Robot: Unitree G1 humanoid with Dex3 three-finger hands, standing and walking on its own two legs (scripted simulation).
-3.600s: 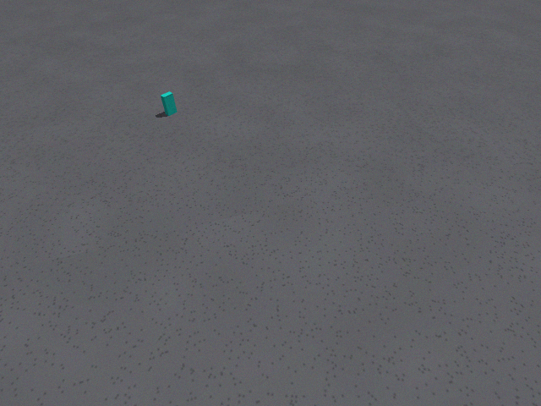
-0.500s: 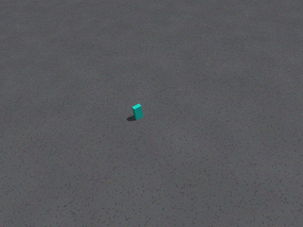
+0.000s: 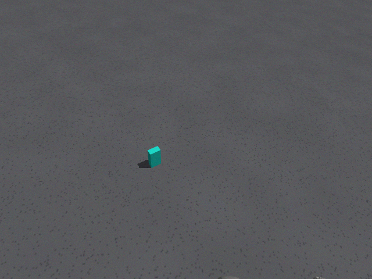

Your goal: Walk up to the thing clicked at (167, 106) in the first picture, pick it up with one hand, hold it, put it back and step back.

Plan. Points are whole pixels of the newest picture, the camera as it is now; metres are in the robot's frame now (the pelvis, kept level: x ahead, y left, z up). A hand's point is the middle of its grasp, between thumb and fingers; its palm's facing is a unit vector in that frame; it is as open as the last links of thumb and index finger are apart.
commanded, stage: walk up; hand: left
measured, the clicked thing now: (154, 157) +0.95 +0.17 -0.70
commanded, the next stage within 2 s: none
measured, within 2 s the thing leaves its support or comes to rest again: neither
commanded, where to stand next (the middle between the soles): +0.63 -0.03 m, yaw +0 degrees
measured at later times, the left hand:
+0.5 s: hand (107, 246) +0.23 +0.20 -0.11, palm faces -0.02 -0.91 -0.42, open 7.4 cm
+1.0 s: hand (102, 200) +0.37 +0.25 -0.16, palm faces -0.02 -0.95 -0.32, open 7.4 cm
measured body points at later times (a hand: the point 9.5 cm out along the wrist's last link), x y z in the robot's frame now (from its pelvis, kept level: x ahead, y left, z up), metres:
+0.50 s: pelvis +0.18 -0.07 +0.00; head +0.19 -0.11 +0.45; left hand +0.23 +0.25 -0.08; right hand +0.25 -0.39 -0.13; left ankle +0.22 +0.09 -0.66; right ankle +0.21 -0.18 -0.74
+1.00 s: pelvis +0.33 -0.02 +0.00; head +0.34 +0.02 +0.45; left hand +0.38 +0.30 -0.13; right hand +0.42 -0.33 -0.08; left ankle +0.37 +0.08 -0.74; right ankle +0.37 -0.18 -0.67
